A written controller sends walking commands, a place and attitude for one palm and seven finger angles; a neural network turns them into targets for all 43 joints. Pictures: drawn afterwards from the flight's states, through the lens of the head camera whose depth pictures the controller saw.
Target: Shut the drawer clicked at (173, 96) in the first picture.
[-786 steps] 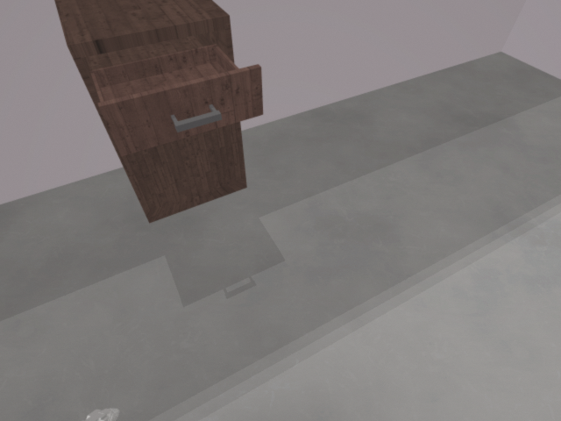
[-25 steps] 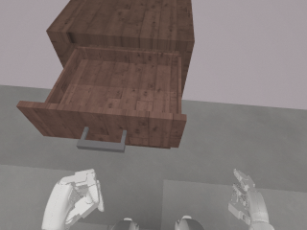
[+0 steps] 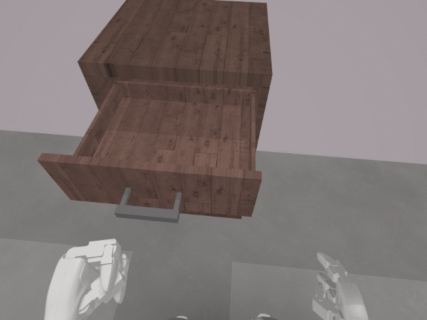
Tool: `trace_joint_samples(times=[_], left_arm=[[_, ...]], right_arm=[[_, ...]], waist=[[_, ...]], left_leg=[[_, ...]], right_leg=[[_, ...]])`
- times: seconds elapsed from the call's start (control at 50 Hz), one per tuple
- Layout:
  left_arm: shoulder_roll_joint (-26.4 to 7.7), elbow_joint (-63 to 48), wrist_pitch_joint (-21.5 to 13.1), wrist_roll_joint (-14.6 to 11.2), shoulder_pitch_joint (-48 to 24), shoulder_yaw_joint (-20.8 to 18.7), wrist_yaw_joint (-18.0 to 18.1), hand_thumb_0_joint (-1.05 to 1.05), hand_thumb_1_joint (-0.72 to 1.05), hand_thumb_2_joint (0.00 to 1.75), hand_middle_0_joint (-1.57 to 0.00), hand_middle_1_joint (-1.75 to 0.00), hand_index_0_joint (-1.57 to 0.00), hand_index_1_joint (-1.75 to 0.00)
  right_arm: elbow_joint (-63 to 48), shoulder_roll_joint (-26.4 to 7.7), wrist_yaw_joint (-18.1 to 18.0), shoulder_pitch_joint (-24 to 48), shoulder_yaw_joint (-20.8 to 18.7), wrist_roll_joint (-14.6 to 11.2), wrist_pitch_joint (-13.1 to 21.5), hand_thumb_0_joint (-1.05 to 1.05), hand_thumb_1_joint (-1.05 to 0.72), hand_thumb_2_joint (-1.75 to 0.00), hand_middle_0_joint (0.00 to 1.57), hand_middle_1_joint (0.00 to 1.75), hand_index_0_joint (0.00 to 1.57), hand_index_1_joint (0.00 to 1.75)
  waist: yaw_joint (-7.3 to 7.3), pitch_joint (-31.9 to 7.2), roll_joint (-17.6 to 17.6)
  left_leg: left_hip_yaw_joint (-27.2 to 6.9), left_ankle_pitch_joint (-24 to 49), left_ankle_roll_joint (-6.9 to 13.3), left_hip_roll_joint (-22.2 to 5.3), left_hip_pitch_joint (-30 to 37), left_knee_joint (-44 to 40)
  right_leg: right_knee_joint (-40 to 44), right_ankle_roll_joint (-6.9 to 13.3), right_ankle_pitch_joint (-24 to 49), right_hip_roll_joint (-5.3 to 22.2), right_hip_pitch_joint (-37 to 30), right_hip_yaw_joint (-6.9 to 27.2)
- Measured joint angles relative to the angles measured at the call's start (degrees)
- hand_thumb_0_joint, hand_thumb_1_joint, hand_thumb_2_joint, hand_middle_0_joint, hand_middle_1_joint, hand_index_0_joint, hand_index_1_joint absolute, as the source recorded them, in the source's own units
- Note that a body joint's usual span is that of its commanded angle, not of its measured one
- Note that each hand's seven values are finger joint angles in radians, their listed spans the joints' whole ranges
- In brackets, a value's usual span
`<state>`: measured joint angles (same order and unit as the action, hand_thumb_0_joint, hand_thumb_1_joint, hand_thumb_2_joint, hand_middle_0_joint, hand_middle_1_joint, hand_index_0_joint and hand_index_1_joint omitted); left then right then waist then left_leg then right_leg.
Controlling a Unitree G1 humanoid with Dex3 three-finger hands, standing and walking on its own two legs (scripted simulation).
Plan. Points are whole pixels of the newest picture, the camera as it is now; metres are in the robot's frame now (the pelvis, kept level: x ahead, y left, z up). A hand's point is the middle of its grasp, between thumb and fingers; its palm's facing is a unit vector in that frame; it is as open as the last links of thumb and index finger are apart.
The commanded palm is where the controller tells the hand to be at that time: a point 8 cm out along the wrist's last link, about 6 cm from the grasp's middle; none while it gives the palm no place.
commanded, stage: raise the hand and make a fist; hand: left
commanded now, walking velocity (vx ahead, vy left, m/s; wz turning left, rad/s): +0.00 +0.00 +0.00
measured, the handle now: (150, 204) +0.35 +0.16 -0.02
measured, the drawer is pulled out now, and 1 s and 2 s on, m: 0.29 0.29 0.29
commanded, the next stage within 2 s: bring the fist close to the handle in 0.22 s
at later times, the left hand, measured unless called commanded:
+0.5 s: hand (136, 284) +0.17 +0.13 +0.06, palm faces -0.05 -1.00 -0.03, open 3.2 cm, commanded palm +0.15 +0.19 +0.06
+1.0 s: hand (149, 260) +0.22 +0.13 +0.02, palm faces -0.04 -1.00 -0.03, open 3.2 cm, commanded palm +0.20 +0.19 +0.01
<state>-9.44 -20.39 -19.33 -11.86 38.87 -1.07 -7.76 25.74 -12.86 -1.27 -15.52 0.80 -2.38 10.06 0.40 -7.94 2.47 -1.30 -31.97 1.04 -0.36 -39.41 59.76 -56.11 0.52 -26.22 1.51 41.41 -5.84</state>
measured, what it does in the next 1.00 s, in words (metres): stands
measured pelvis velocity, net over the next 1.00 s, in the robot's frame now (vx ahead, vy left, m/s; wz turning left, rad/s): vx -0.01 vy -0.01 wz -0.01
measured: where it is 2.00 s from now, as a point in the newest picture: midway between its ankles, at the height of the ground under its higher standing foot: outside the picture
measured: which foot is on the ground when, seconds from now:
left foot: down 0.00-1.00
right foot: down 0.00-1.00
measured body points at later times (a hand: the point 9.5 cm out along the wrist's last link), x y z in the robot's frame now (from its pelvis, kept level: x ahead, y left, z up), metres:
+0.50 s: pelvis -0.01 -0.01 -0.01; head +0.04 -0.01 +0.44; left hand +0.17 +0.18 +0.07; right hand +0.19 -0.24 -0.07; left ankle -0.02 +0.10 -0.67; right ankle +0.02 -0.12 -0.67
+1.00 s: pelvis -0.01 -0.01 -0.03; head +0.07 -0.01 +0.41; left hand +0.22 +0.18 +0.02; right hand +0.16 -0.25 -0.11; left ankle -0.02 +0.10 -0.67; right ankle +0.02 -0.12 -0.67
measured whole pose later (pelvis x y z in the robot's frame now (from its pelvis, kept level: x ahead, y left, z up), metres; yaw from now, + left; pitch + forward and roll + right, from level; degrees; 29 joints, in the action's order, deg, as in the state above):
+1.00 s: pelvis -0.01 -0.01 -0.03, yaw +0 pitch +18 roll -1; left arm -9.9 -4.7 -24.8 -10.0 23.1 -1.5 -6.8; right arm 27.9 -13.5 -0.8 -13.3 0.5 -0.6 9.5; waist 2.0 -9.1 1.5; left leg -1.3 -34.2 0.1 -0.6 -52.4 68.4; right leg -65.6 1.7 -28.7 1.6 55.0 -5.8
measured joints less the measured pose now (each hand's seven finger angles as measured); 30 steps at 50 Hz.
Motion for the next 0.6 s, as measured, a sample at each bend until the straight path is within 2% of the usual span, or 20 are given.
trace_joint_samples(times=[0.06, 0.12, 0.18, 0.26, 0.34, 0.42, 0.6], left_arm=[[0.11, 0.6, 1.35, 1.3, -0.08, 2.61, -1.22, 0.01, 0.9, 0.9, -1.4, -1.59, -1.39, -1.6], [-0.93, 0.42, 2.33, 2.46, 0.28, 3.71, -0.73, 0.01, 0.9, 0.9, -1.4, -1.59, -1.39, -1.6], [-1.57, -0.32, 1.83, 2.11, 0.91, 2.51, 1.07, 0.01, 0.9, 0.9, -1.4, -1.59, -1.39, -1.6], [-0.83, -0.63, 0.01, 0.85, 1.26, 0.17, 2.53, 0.01, 0.9, 0.9, -1.4, -1.59, -1.39, -1.6], [-0.13, 0.53, -0.4, 0.84, 0.56, 0.64, 0.95, 0.01, 0.9, 0.9, -1.4, -1.6, -1.39, -1.6], [-0.89, 2.99, 0.06, 1.5, -0.97, 1.72, -1.09, 0.01, 0.9, 0.9, -1.4, -1.6, -1.39, -1.6], [-1.02, 7.89, -2.57, 0.47, -6.83, -0.96, -0.15, 0.01, 0.9, 0.9, -1.4, -1.59, -1.39, -1.6]], right_arm=[[-0.08, -0.38, -0.06, -0.04, -0.23, -0.06, 0.32, 0.02, -0.91, -0.9, 0.2, 0.3, 0.21, 0.3], [-0.45, -0.03, -0.28, -0.04, -0.61, 0.02, 0.2, 0.02, -0.91, -0.9, 0.2, 0.3, 0.21, 0.3], [-0.75, 0.49, -0.37, -0.04, -0.86, 0.08, -0.07, 0.02, -0.91, -0.9, 0.2, 0.3, 0.2, 0.3], [-0.5, 0.68, -0.18, 0.18, -0.69, 0.09, -0.14, 0.02, -0.91, -0.9, 0.2, 0.3, 0.2, 0.3], [-0.22, 0.23, -0.13, 0.73, -0.07, 0.07, 0.16, 0.02, -0.91, -0.9, 0.2, 0.3, 0.2, 0.3], [-0.23, 0.08, -0.47, 1.38, 0.28, 0.15, 0.36, 0.02, -0.91, -0.9, 0.2, 0.3, 0.21, 0.3], [0.68, -0.06, -0.52, 1.98, -0.07, 0.77, 0.87, 0.02, -0.91, -0.9, 0.2, 0.3, 0.21, 0.3]], waist=[[0.4, 0.12, -0.06], [0.57, 0.12, -0.4], [0.52, 0.05, -0.5], [0.16, -0.18, -0.27], [-0.13, 0.0, -0.03], [-0.09, 0.26, -0.24], [0.54, 0.23, -0.82]], left_leg=[[0.26, 0.1, 0.06, 0.08, -0.11, -0.05], [0.71, 0.18, -0.02, 0.02, 0.09, -0.27], [0.9, 0.19, -0.19, -0.12, 0.43, -0.44], [0.62, 0.21, -0.41, -0.2, 0.45, -0.37], [0.1, 0.32, -0.52, -0.12, -0.08, -0.04], [-0.12, 0.42, -0.7, -0.11, -0.98, 0.35], [-0.53, -0.32, -1.15, -0.37, -4.65, 2.91]], right_leg=[[-0.2, -0.02, 0.05, 0.08, 0.31, 0.26], [-0.41, 0.09, 0.05, 0.01, 0.5, 0.71], [-0.51, 0.27, 0.01, -0.13, 0.37, 0.89], [-0.56, 0.45, -0.06, -0.2, 0.25, 0.62], [-0.74, 0.58, -0.1, -0.09, 0.51, 0.11], [-1.18, 0.77, -0.11, -0.06, 1.37, -0.1], [-3.66, 1.27, -0.83, -0.21, 4.97, -0.48]])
